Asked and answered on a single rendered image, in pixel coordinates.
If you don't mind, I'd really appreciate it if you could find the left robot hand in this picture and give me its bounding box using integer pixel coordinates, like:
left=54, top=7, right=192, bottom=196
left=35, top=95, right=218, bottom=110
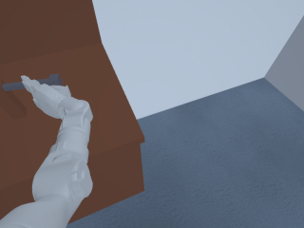
left=21, top=75, right=71, bottom=119

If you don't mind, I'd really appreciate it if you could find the robot left forearm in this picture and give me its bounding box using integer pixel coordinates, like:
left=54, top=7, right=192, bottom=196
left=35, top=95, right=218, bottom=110
left=32, top=96, right=93, bottom=198

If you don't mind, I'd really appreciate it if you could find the counter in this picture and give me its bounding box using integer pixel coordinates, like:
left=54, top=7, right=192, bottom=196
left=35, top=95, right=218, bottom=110
left=0, top=0, right=145, bottom=224

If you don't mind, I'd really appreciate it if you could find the tap lever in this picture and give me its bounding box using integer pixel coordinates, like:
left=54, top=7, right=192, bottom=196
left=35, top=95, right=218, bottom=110
left=2, top=73, right=63, bottom=91

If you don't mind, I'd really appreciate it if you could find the robot left upper arm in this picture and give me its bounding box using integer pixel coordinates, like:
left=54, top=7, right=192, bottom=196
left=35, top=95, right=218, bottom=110
left=0, top=159, right=93, bottom=228

